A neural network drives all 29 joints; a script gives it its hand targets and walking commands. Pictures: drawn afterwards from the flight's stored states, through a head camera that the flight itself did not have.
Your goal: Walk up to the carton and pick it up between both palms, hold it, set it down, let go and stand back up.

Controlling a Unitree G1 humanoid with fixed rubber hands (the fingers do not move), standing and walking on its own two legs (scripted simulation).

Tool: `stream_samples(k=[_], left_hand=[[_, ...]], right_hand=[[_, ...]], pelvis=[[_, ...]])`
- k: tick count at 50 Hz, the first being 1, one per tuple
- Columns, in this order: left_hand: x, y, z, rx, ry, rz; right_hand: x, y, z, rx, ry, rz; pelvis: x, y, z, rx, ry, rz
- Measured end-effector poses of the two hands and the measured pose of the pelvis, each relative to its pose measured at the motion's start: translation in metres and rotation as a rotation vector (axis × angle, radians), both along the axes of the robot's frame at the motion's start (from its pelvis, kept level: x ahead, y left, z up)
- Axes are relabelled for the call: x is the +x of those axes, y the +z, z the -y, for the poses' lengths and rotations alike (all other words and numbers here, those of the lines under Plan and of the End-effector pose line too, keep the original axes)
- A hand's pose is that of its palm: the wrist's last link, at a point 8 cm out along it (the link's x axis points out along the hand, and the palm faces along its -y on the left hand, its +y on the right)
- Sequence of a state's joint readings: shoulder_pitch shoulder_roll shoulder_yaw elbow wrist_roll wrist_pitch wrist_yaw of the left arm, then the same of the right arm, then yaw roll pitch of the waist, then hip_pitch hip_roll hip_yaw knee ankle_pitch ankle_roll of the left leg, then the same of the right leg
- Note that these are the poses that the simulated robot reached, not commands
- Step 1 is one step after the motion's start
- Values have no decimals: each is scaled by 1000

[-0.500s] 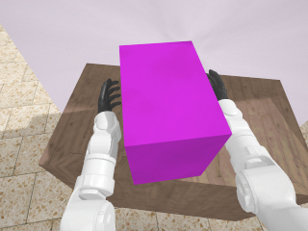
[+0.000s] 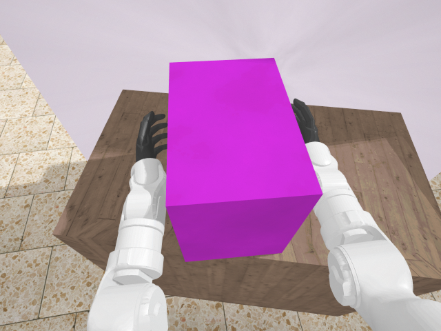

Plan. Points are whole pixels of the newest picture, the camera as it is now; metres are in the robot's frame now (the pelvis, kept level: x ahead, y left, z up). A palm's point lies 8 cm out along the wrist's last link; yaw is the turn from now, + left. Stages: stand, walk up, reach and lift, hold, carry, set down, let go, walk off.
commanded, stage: reach and lift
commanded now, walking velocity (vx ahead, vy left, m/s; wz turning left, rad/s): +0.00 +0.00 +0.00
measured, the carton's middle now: (228, 162) +0.40 +0.04 +0.04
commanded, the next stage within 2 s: none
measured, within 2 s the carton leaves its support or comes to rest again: leaves its support in 1.06 s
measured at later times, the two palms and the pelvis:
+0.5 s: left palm (144, 162) +0.35 +0.18 +0.08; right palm (307, 148) +0.41 -0.10 +0.09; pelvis +0.00 +0.01 +0.00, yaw +1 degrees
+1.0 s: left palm (144, 163) +0.35 +0.18 +0.08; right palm (306, 147) +0.41 -0.10 +0.09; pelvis +0.00 +0.00 +0.00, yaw +2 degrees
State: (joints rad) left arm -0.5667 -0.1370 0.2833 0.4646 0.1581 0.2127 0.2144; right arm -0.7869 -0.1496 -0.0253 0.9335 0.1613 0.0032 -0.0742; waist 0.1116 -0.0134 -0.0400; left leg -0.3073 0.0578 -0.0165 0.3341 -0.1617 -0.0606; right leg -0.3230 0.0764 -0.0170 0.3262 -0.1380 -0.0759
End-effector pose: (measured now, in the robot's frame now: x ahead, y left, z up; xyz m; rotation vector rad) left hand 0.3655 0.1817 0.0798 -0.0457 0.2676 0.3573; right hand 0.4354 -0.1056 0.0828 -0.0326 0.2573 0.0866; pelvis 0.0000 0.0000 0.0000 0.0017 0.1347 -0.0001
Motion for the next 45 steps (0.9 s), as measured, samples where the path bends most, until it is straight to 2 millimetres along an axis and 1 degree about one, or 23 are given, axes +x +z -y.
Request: stream_samples(k=[5,11,17,23,29,35,45], left_hand=[[0,2,3,8,-33,16],[-8,8,3,55,-54,37],[-15,4,-3,38,-49,22],[-16,3,-3,35,-51,18],[-14,3,-2,48,-59,1],[-13,2,-1,45,-51,-7],[-14,2,-1,46,-39,-4]], right_hand=[[-4,4,2,-24,6,23],[-12,10,2,-40,21,70],[-19,8,-2,-51,27,63],[-22,7,-2,-51,18,61],[-23,3,0,-26,9,46],[-20,1,0,-11,15,44],[-18,2,-2,-28,28,61]], pelvis=[[2,2,-1,1,9,14],[8,3,-5,0,14,38],[6,3,-7,4,16,73],[1,3,-9,3,14,67],[0,3,-10,1,13,55],[4,3,-8,0,17,44],[5,3,-4,1,32,47]])
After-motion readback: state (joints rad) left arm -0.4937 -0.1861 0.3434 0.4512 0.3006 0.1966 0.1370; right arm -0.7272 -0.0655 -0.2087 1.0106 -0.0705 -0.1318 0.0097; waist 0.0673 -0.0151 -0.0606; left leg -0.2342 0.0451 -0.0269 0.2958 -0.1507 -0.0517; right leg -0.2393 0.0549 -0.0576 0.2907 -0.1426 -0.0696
